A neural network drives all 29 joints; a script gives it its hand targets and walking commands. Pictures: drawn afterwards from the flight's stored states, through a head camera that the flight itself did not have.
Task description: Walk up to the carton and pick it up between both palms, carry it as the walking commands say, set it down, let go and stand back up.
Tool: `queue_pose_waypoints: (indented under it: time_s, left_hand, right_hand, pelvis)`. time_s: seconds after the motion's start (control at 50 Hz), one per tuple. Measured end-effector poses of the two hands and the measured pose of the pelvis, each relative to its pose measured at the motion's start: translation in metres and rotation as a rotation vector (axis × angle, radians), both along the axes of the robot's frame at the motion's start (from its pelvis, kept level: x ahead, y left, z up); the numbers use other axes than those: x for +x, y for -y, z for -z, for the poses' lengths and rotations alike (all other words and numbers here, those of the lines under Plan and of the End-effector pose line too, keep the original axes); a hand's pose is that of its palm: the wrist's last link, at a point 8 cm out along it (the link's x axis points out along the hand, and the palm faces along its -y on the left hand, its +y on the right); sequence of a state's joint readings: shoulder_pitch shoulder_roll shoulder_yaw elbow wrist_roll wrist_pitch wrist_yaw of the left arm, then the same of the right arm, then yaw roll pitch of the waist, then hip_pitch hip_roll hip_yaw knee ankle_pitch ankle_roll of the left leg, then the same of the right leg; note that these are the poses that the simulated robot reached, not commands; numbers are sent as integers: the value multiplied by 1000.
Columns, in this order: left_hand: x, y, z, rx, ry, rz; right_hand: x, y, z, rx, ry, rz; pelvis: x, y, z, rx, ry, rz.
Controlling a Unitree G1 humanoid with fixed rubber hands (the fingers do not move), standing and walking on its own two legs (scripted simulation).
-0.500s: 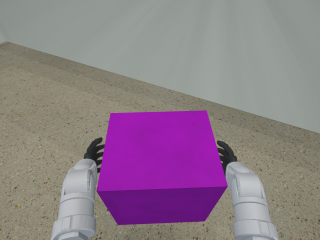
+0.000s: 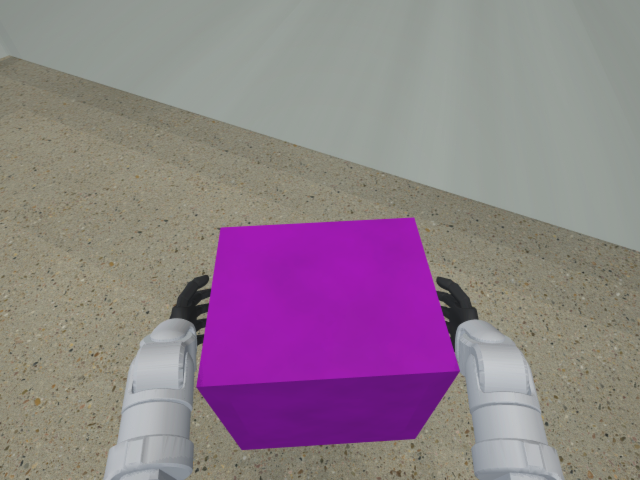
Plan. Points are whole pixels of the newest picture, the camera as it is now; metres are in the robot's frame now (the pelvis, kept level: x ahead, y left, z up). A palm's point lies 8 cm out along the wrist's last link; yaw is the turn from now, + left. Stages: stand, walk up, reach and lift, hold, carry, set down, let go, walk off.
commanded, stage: reach and lift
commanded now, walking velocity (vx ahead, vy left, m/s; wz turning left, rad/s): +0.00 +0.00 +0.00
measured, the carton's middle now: (323, 339) +0.31 +0.00 -0.04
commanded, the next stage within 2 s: hold in 0.22 s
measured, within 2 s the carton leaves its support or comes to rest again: neither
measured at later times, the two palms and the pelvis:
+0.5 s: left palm (171, 366) +0.24 +0.18 +0.03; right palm (475, 362) +0.24 -0.18 +0.03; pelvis -0.02 +0.00 +0.00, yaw +0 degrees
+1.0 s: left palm (178, 344) +0.28 +0.18 +0.02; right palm (465, 342) +0.27 -0.18 +0.03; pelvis +0.00 +0.00 +0.00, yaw +0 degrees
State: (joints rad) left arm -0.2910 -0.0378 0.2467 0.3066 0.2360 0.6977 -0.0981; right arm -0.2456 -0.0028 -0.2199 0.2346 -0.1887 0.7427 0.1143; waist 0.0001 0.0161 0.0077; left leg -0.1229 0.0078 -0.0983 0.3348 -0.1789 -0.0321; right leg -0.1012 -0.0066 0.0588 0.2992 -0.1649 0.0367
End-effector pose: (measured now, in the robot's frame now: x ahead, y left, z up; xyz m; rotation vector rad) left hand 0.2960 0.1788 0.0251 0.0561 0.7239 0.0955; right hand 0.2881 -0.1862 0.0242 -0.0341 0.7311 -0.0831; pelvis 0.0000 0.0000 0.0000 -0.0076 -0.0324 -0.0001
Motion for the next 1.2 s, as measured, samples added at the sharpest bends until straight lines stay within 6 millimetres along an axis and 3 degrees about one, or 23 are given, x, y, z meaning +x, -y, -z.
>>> queue_pose_waypoints:
  time_s: [0.18, 0.54, 0.68, 0.9, 1.02, 1.08, 1.2]
  left_hand:
    - [-18, 1, 2, -13, -1, -13]
    - [-53, -3, -8, -22, 38, -30]
    - [-45, -4, -10, -33, 45, -49]
    - [-22, -4, -6, -37, 30, -49]
    - [-20, -2, 0, -47, 13, -40]
    - [-22, -2, -6, -64, 37, -48]
    - [-22, 13, -36, -78, 130, -55]
  right_hand:
    - [-16, 1, -1, 0, 1, 0]
    - [-49, -3, -8, 3, 38, -9]
    - [-41, -4, -4, 2, 45, -24]
    - [-18, -4, -1, -2, 31, -22]
    - [-17, -3, -2, -7, 16, -4]
    - [-19, -2, -10, 0, 40, 7]
    - [-22, 13, -37, 29, 135, 39]
  pelvis:
    - [9, 2, -2, 1, 15, 0]
    - [-24, 2, -1, 2, 63, -1]
    - [-27, 4, 1, 6, 70, -1]
    - [-8, 4, 0, 6, 43, -1]
    - [-4, 2, 1, 5, 25, 3]
    - [-6, 2, 5, 5, 26, 4]
    - [-8, 14, 16, 20, -5, 25]
